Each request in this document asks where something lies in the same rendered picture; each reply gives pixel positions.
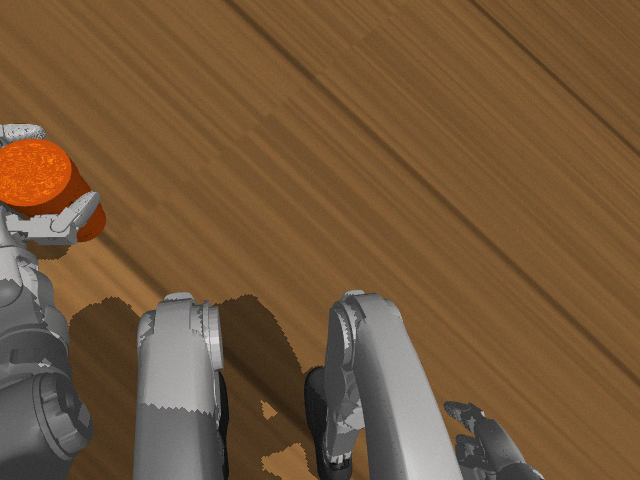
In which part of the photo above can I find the left robot hand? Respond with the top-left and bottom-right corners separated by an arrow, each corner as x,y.
0,124 -> 101,250

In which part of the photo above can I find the right robot arm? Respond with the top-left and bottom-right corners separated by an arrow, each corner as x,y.
496,463 -> 545,480

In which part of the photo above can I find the right robot hand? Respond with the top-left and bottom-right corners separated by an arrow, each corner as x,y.
444,401 -> 527,480

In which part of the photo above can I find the cup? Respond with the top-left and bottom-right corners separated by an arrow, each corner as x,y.
0,139 -> 106,242

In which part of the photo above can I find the left robot arm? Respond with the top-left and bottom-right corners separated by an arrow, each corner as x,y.
0,245 -> 93,480

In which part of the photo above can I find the right robot foot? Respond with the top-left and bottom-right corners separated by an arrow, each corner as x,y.
304,367 -> 352,480

